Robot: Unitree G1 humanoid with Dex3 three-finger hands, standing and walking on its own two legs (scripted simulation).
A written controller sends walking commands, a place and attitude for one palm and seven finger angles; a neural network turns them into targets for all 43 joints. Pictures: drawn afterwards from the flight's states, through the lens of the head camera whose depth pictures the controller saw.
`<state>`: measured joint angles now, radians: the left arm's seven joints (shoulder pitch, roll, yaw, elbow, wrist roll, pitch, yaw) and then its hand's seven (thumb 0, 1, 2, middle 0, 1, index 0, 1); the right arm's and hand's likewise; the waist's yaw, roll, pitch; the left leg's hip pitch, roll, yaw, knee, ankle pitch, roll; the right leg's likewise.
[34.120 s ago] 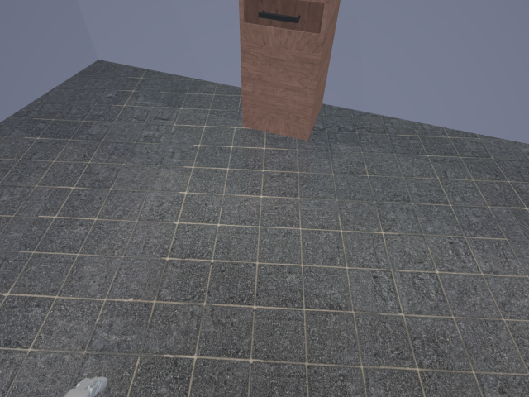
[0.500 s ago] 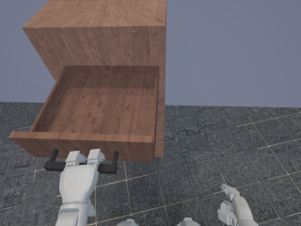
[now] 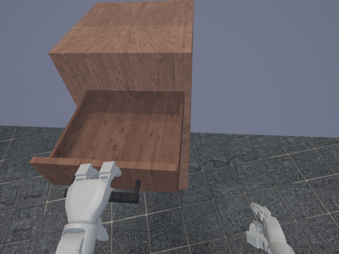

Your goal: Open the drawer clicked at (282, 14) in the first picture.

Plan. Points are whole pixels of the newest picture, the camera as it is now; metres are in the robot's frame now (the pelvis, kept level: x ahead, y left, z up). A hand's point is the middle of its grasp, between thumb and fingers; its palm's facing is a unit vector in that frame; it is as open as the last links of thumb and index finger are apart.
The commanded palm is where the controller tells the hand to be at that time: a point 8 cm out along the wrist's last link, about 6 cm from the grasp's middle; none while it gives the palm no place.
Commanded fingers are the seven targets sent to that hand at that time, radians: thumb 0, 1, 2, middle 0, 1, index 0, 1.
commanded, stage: lift the hand off the handle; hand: left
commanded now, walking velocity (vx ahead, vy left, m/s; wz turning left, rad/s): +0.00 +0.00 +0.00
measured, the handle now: (103, 188) +0.28 +0.22 -0.03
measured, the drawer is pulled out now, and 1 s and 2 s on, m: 0.30 0.30 0.30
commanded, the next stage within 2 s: draw the hand back to the body in 0.76 s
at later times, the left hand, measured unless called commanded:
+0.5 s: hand (94, 183) +0.24 +0.19 +0.08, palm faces +0.10 -0.13 -0.99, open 13.8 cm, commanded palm +0.20 +0.19 +0.14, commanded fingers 0.00 -0.50 0.30 -0.30 -1.20 -0.30 -1.20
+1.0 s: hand (81, 185) +0.22 +0.20 +0.11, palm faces +0.09 -0.14 -0.99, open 13.8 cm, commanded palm +0.19 +0.20 +0.17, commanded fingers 0.00 -0.50 0.30 -0.30 -1.20 -0.30 -1.20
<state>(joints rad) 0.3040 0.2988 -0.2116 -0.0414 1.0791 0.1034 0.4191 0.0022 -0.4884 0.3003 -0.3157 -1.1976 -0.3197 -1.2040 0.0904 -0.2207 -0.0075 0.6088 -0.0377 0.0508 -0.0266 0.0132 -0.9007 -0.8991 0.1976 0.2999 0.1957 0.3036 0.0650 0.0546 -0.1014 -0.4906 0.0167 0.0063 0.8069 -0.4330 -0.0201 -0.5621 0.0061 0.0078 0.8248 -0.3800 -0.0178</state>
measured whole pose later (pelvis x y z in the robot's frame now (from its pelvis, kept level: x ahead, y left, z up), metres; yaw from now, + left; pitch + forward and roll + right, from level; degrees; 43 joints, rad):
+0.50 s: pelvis +0.01 +0.00 +0.02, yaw +0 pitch +2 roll +1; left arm 0.30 0.35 -0.20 -0.23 1.02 0.14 0.25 0.00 -0.49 0.30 -0.32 -1.20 -0.32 -1.20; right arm 0.07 -0.22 0.01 0.63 -0.02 0.07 0.00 0.01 -0.90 -0.90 0.20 0.30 0.20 0.30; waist 0.10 0.08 -0.05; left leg -0.27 0.02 0.01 0.60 -0.36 -0.02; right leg -0.35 0.01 0.01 0.64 -0.32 -0.02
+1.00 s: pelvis +0.01 +0.00 +0.03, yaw -1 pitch +0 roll +0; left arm 0.36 0.39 -0.16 -0.34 1.00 0.10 0.17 0.00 -0.49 0.30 -0.32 -1.20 -0.32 -1.20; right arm 0.07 -0.22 0.03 0.62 -0.02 0.07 0.01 0.01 -0.90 -0.90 0.20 0.30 0.20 0.30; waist 0.12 0.09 -0.03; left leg -0.19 0.02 0.02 0.51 -0.32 -0.02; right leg -0.26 0.01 0.02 0.53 -0.27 -0.01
